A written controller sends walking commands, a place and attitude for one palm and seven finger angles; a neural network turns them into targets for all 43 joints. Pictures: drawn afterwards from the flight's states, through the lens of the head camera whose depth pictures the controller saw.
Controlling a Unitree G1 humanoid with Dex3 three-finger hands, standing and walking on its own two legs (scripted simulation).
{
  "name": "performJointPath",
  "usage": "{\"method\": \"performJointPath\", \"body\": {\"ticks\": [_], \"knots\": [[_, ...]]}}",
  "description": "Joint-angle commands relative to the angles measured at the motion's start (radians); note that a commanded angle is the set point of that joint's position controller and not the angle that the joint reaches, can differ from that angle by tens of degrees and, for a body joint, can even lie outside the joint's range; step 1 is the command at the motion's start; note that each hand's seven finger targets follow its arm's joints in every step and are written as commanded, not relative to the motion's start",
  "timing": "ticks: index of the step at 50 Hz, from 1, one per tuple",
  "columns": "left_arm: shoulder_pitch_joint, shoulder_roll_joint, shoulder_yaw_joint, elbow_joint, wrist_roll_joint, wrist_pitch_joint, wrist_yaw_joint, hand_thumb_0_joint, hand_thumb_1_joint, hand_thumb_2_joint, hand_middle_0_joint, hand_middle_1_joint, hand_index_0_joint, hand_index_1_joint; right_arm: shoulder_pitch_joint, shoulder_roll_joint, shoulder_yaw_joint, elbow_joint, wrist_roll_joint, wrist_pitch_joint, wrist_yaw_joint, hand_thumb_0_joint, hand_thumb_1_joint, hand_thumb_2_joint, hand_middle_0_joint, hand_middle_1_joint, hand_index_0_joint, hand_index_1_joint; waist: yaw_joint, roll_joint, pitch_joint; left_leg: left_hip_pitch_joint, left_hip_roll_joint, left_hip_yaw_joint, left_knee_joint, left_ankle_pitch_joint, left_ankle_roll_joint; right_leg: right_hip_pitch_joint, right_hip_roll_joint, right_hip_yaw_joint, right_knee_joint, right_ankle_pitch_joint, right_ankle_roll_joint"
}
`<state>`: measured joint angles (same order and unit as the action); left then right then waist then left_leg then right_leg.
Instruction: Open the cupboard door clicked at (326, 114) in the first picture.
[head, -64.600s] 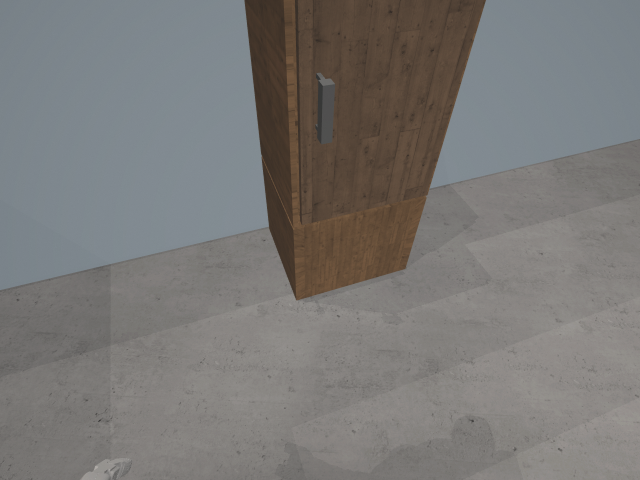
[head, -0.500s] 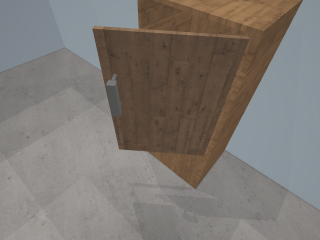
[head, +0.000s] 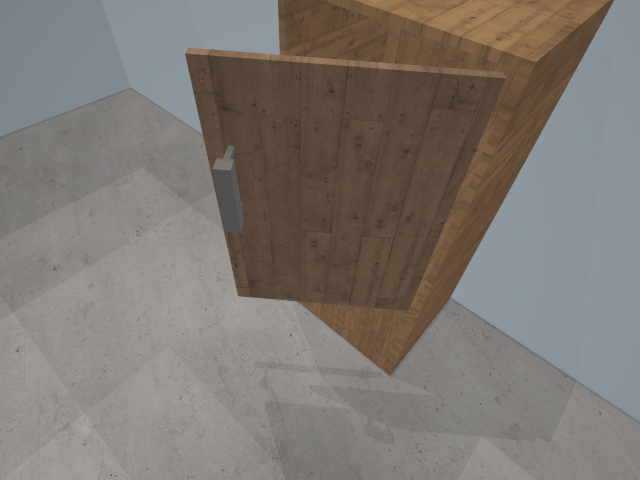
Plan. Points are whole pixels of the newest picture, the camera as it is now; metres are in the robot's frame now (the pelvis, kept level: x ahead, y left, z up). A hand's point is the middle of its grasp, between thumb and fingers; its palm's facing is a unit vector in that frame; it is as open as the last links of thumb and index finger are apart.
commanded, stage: look again from close up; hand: left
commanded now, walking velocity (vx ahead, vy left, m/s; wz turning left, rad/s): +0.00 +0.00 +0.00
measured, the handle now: (232, 189) +0.54 +0.19 +0.03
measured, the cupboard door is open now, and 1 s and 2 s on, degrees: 37 37 37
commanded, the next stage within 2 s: raise the hand with hooked fingers in 0.14 s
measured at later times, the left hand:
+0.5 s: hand (187, 390) +0.22 +0.18 +0.00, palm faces +0.16 -0.99 -0.05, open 7.7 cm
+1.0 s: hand (183, 414) +0.20 +0.18 -0.03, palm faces -0.13 -0.99 -0.04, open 10.6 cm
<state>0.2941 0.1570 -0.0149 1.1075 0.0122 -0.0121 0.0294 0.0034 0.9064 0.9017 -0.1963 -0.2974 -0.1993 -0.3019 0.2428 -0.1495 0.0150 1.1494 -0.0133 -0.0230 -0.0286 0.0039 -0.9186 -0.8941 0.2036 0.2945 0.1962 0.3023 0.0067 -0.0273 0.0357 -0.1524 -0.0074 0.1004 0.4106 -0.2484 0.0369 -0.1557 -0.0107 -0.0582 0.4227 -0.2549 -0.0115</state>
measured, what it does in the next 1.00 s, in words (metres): lowers itself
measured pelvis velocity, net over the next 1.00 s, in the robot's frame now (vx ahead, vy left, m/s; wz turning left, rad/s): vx -0.04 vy -0.03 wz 0.04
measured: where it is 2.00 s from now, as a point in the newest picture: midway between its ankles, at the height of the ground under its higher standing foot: outside the picture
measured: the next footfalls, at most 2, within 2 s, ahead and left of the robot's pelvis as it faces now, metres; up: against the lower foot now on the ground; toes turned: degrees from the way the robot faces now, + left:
none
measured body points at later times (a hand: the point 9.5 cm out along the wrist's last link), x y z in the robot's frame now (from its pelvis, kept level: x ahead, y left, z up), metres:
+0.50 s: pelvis -0.02 +0.00 -0.03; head -0.01 -0.01 +0.42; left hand +0.20 +0.23 +0.01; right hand +0.13 -0.26 -0.12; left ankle -0.01 +0.09 -0.74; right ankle -0.02 -0.11 -0.74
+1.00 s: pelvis -0.04 -0.03 -0.07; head +0.03 -0.03 +0.38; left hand +0.20 +0.24 -0.02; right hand +0.15 -0.23 -0.16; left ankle -0.02 +0.09 -0.74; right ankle -0.02 -0.11 -0.74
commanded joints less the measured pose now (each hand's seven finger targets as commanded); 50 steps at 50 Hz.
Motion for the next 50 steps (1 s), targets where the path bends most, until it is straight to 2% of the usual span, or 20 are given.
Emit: {"method": "performJointPath", "body": {"ticks": [1,11,12,13,14,15,16,17,20,22,24,25,27,30,34,38,42,44,47,50], "knots": [[0.065,0.092,0.018,-0.026,0.001,-0.016,0.011,0.000,0.900,0.900,-0.200,-0.300,-0.200,-0.300,0.052,-0.099,-0.016,-0.030,0.003,-0.018,-0.003,0.000,-0.900,-0.900,0.200,0.300,0.200,0.300,0.002,0.022,0.020,-0.015,0.122,-0.125,-0.090,0.165,0.004,-0.021,-0.108,0.103,-0.064,0.161,-0.026],[0.066,0.088,0.019,-0.022,0.000,-0.016,0.011,0.000,0.900,0.900,-0.200,-0.300,-0.200,-0.300,0.065,-0.093,-0.016,-0.024,0.002,-0.019,-0.006,0.000,-0.900,-0.900,0.200,0.300,0.200,0.300,0.003,0.030,0.017,-0.007,0.123,-0.126,-0.091,0.184,0.005,-0.014,-0.106,0.101,-0.063,0.168,-0.026],[0.125,0.099,0.012,0.016,0.013,-0.030,0.048,0.000,0.900,0.900,-0.200,-0.300,-0.200,-0.300,-0.013,-0.126,-0.019,-0.094,0.014,-0.019,0.003,0.000,-0.900,-0.900,0.200,0.300,0.200,0.300,0.024,0.077,0.050,-0.063,0.136,-0.095,0.100,0.276,-0.026,-0.062,-0.150,0.130,-0.054,0.408,-0.011],[-0.593,0.320,0.126,-1.557,-0.208,-0.228,0.037,0.000,0.877,0.890,-0.202,-0.315,-0.202,-0.315,0.032,-0.292,-0.043,-0.466,0.059,-0.156,-0.036,0.000,-0.900,-0.900,0.200,0.300,0.200,0.300,-0.101,0.248,-0.438,0.202,0.015,-0.119,0.002,0.347,-0.025,0.039,-0.036,0.048,0.030,0.356,-0.021],[-0.214,0.260,0.126,-1.309,-0.125,-0.166,0.075,0.000,0.853,0.880,-0.203,-0.330,-0.203,-0.330,-0.054,-0.193,-0.005,-0.407,0.056,-0.247,-0.065,0.000,-0.900,-0.900,0.200,0.300,0.200,0.300,-0.003,0.332,-0.421,0.233,0.061,-0.094,-0.013,0.498,-0.028,0.000,-0.005,0.030,0.085,0.169,-0.039],[-0.159,0.206,0.105,-1.184,-0.136,-0.117,0.122,0.000,0.830,0.870,-0.205,-0.345,-0.205,-0.345,-0.032,-0.196,-0.029,-0.342,0.056,-0.272,-0.063,0.000,-0.900,-0.900,0.200,0.300,0.200,0.300,-0.028,0.278,-0.327,0.129,0.067,-0.105,-0.013,0.405,-0.059,-0.067,-0.005,-0.003,0.102,0.048,-0.023],[0.117,-0.052,-0.041,-0.965,-0.144,-0.022,0.112,0.000,0.807,0.860,-0.207,-0.360,-0.207,-0.360,0.006,-0.150,-0.037,-0.341,0.069,-0.267,-0.050,0.000,-0.900,-0.900,0.200,0.300,0.200,0.300,-0.048,0.153,-0.168,0.041,0.082,-0.129,-0.031,0.305,-0.046,-0.147,-0.003,-0.027,0.091,0.006,-0.013],[-0.025,-0.054,-0.072,-1.172,-0.191,-0.048,0.085,0.000,0.783,0.850,-0.208,-0.375,-0.208,-0.375,-0.014,-0.201,-0.039,-0.427,0.080,-0.277,-0.045,0.000,-0.900,-0.900,0.200,0.300,0.200,0.300,-0.049,0.099,-0.064,-0.038,0.070,-0.149,-0.010,0.186,-0.033,-0.155,-0.009,-0.038,0.078,0.035,-0.008],[0.012,0.022,0.023,-1.046,-0.169,-0.187,0.032,0.000,0.713,0.820,-0.213,-0.420,-0.213,-0.420,-0.038,-0.247,-0.062,-0.498,0.045,-0.306,-0.039,0.000,-0.900,-0.900,0.200,0.300,0.200,0.300,-0.077,-0.092,0.029,-0.193,0.023,-0.152,0.114,0.001,-0.020,-0.311,0.001,-0.049,0.087,-0.057,-0.004],[0.181,-0.038,0.049,-0.880,-0.199,-0.302,-0.055,0.000,0.667,0.800,-0.217,-0.450,-0.217,-0.450,-0.061,-0.236,-0.076,-0.545,0.031,-0.302,-0.022,0.000,-0.900,-0.900,0.200,0.300,0.200,0.300,-0.018,-0.269,0.017,-0.328,0.014,-0.139,0.210,-0.046,-0.033,-0.420,0.010,-0.059,0.174,-0.147,-0.005],[0.332,0.017,0.139,-0.849,-0.241,-0.432,-0.176,0.000,0.620,0.780,-0.220,-0.480,-0.220,-0.480,-0.095,-0.233,-0.093,-0.601,0.025,-0.300,0.000,0.000,-0.900,-0.900,0.200,0.300,0.200,0.300,0.043,-0.315,-0.061,-0.440,-0.005,-0.107,0.297,-0.043,-0.042,-0.418,0.006,-0.029,0.252,-0.127,-0.011],[0.384,0.089,0.228,-0.798,-0.251,-0.483,-0.243,0.000,0.597,0.770,-0.222,-0.495,-0.222,-0.495,-0.096,-0.241,-0.106,-0.625,0.032,-0.289,0.019,0.000,-0.900,-0.900,0.200,0.300,0.200,0.300,0.078,-0.211,-0.105,-0.453,-0.019,-0.094,0.327,0.003,-0.055,-0.377,0.001,-0.013,0.301,-0.054,-0.029],[0.325,0.151,0.267,-0.843,-0.261,-0.568,-0.366,0.000,0.550,0.750,-0.225,-0.525,-0.225,-0.525,-0.132,-0.251,-0.112,-0.694,0.031,-0.277,0.039,0.000,-0.900,-0.900,0.200,0.300,0.200,0.300,0.065,-0.066,-0.188,-0.481,-0.033,-0.071,0.410,0.051,-0.058,-0.364,-0.012,0.007,0.387,0.070,-0.038],[0.203,0.263,0.369,-1.016,-0.275,-0.557,-0.384,0.000,0.480,0.720,-0.230,-0.570,-0.230,-0.570,-0.137,-0.237,-0.108,-0.761,0.035,-0.242,0.031,0.000,-0.900,-0.900,0.200,0.300,0.200,0.300,0.092,0.064,-0.301,-0.539,-0.035,-0.050,0.458,0.030,-0.039,-0.369,-0.013,0.054,0.441,0.044,-0.029],[-0.018,0.246,0.355,-1.374,-0.324,-0.608,-0.312,0.000,0.387,0.680,-0.237,-0.630,-0.237,-0.630,-0.088,-0.198,-0.093,-0.783,0.035,-0.241,0.008,0.000,-0.900,-0.900,0.200,0.300,0.200,0.300,0.021,0.216,-0.416,-0.448,-0.006,-0.078,0.515,0.053,-0.016,-0.411,0.000,0.085,0.436,0.042,-0.019],[-0.111,0.180,0.214,-1.437,-0.311,-0.667,-0.337,0.000,0.293,0.640,-0.243,-0.690,-0.243,-0.690,-0.044,-0.213,-0.075,-0.718,0.033,-0.270,-0.019,0.000,-0.900,-0.900,0.200,0.300,0.200,0.300,-0.081,0.172,-0.349,-0.462,0.021,-0.123,0.574,0.024,-0.005,-0.542,0.016,0.084,0.442,0.001,-0.015],[-0.151,0.230,0.188,-1.202,-0.313,-0.549,-0.458,0.000,0.200,0.600,-0.250,-0.750,-0.250,-0.750,-0.038,-0.251,-0.061,-0.692,0.057,-0.287,-0.047,0.000,-0.900,-0.900,0.200,0.300,0.200,0.300,-0.114,0.061,-0.240,-0.572,0.023,-0.141,0.573,-0.115,0.001,-0.570,0.017,0.109,0.376,-0.176,-0.003],[-0.103,0.283,0.255,-1.112,-0.320,-0.435,-0.491,0.000,0.153,0.580,-0.253,-0.780,-0.253,-0.780,-0.044,-0.259,-0.059,-0.708,0.068,-0.279,-0.057,0.000,-0.900,-0.900,0.200,0.300,0.200,0.300,-0.075,-0.004,-0.279,-0.592,0.013,-0.131,0.543,-0.119,0.004,-0.495,0.000,0.130,0.324,-0.226,0.008],[-0.013,0.374,0.419,-1.107,-0.372,-0.294,-0.494,0.000,0.083,0.550,-0.258,-0.825,-0.258,-0.825,-0.076,-0.244,-0.057,-0.757,0.074,-0.254,-0.060,0.000,-0.900,-0.900,0.200,0.300,0.200,0.300,0.024,0.004,-0.407,-0.539,-0.002,-0.116,0.493,-0.014,-0.003,-0.309,-0.022,0.133,0.316,-0.110,0.014],[0.014,0.377,0.522,-1.177,-0.433,-0.279,-0.423,0.000,0.013,0.520,-0.263,-0.870,-0.263,-0.870,-0.091,-0.206,-0.047,-0.772,0.061,-0.241,-0.056,0.000,-0.900,-0.900,0.200,0.300,0.200,0.300,0.072,-0.008,-0.455,-0.507,0.001,-0.126,0.462,0.080,-0.016,-0.201,-0.023,0.112,0.342,0.086,0.021]]}}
